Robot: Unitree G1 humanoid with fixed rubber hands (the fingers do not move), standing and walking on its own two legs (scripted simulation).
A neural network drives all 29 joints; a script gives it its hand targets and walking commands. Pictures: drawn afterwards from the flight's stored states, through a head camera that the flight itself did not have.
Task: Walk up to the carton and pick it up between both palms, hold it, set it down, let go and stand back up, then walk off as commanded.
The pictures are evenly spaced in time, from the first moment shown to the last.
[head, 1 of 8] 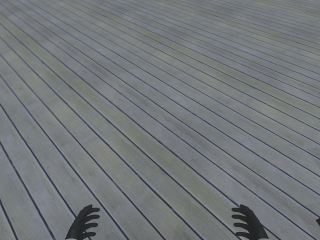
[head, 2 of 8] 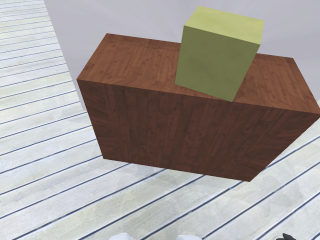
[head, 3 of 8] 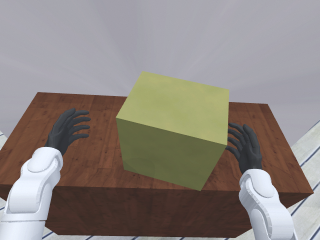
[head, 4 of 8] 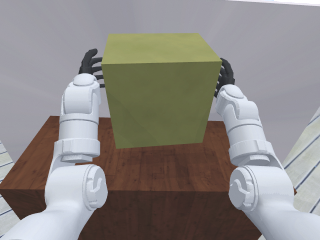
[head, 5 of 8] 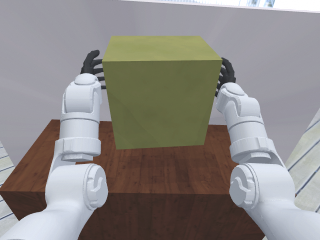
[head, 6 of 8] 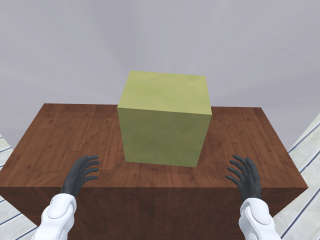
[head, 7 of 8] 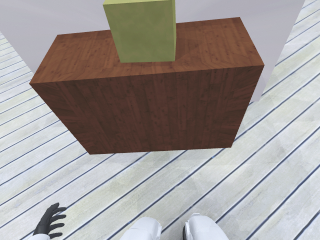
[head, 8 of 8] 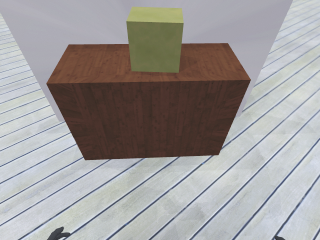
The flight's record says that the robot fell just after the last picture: no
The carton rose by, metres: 0.22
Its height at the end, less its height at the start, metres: +0.00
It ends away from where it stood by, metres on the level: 0.06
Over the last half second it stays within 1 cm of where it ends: yes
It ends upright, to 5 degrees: yes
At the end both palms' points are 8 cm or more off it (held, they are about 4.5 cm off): yes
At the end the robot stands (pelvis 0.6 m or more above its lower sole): yes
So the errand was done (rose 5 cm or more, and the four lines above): yes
